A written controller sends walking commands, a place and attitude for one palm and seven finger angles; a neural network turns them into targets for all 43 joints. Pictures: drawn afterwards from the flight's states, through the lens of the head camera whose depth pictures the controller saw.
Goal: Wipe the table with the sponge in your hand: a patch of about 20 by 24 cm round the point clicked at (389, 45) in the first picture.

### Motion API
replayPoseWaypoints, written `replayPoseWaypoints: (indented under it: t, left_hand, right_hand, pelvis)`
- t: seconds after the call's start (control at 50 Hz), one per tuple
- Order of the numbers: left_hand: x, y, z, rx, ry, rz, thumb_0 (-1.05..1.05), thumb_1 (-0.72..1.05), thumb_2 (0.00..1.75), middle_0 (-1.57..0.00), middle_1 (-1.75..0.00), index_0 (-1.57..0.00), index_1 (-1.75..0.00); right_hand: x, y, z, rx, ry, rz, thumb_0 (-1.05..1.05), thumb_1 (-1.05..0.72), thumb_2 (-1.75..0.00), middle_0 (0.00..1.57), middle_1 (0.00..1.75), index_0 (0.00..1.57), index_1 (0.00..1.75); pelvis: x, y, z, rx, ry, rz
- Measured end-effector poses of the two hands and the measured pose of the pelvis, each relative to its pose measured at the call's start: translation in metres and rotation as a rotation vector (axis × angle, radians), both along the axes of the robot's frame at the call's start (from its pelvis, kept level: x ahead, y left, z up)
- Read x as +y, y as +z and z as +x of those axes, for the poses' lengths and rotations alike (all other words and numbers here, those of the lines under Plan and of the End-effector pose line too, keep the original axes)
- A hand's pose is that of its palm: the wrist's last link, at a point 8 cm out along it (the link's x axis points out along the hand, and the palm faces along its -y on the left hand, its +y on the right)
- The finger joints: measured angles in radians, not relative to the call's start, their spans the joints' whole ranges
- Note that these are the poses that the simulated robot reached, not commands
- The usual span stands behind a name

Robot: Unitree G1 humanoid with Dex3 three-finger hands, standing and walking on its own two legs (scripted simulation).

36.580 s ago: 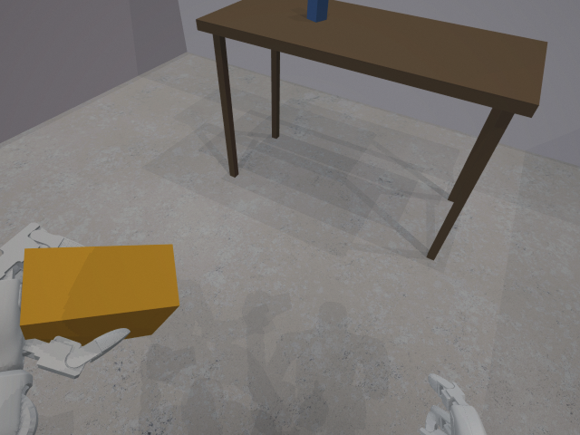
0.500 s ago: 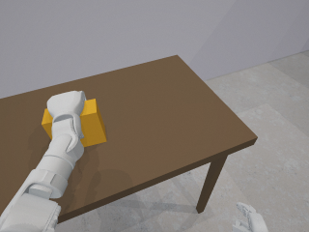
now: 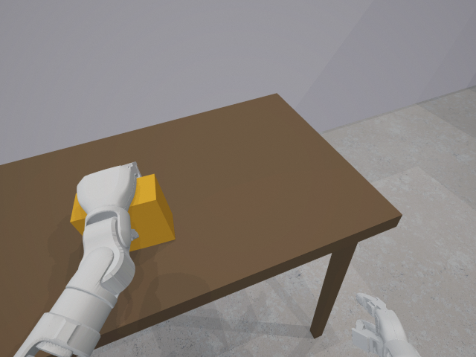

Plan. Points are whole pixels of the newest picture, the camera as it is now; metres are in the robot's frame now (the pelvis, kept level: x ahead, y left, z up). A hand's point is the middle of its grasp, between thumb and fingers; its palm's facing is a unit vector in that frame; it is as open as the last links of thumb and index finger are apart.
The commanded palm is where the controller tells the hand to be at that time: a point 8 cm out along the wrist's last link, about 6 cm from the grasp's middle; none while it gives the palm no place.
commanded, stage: wipe back along the middle lane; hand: left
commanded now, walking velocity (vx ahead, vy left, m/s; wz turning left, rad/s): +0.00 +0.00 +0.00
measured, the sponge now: (132, 223) +0.33 +0.24 +0.05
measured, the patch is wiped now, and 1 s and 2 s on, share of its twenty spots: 0.70 0.70 0.85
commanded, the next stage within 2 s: slide across to the third lane in 0.46 s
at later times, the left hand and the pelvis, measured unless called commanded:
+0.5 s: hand (126, 223) +0.30 +0.22 +0.10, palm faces +0.12 -0.06 -0.99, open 10.4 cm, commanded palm +0.24 +0.20 +0.13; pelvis -0.01 +0.01 +0.00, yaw +0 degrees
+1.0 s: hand (157, 224) +0.29 +0.17 +0.11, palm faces +0.09 -0.10 -0.99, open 10.4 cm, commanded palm +0.26 +0.15 +0.16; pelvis -0.02 -0.01 +0.00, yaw +1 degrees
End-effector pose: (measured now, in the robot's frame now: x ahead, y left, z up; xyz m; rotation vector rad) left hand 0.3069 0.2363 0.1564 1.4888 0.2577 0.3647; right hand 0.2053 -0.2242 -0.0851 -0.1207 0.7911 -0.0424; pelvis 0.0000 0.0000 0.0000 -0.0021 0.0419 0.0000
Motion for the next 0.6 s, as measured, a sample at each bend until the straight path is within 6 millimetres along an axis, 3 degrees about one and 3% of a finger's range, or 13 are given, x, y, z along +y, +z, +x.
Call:
replayPoseWaypoints:
  t: [0.18, 0.32, 0.6]
  left_hand:
    - [-0.007, 0.000, -0.016, -0.017, 0.005, -0.008, 0.00, -0.50, 1.04, -0.64, -1.34, -0.67, -1.36]
    - [-0.013, -0.002, -0.023, -0.020, -0.006, -0.005, 0.00, -0.50, 1.04, -0.63, -1.35, -0.67, -1.36]
    - [-0.024, 0.000, -0.045, -0.054, -0.020, -0.033, 0.00, -0.50, 1.04, -0.63, -1.35, -0.67, -1.36]
  right_hand:
    - [0.019, 0.011, 0.018, -0.054, 0.053, 0.023, 0.01, -0.90, -0.90, 0.20, 0.30, 0.19, 0.30]
    - [0.032, 0.012, 0.021, -0.068, 0.085, 0.052, 0.01, -0.90, -0.90, 0.20, 0.30, 0.19, 0.30]
    - [0.032, 0.007, 0.016, -0.057, 0.100, 0.076, 0.01, -0.90, -0.90, 0.20, 0.30, 0.19, 0.30]
  pelvis:
    - [0.004, -0.001, -0.004, -0.017, 0.007, 0.001]
    - [0.006, -0.002, -0.005, -0.022, 0.009, 0.002]
    - [0.004, -0.003, -0.007, -0.039, 0.004, 0.005]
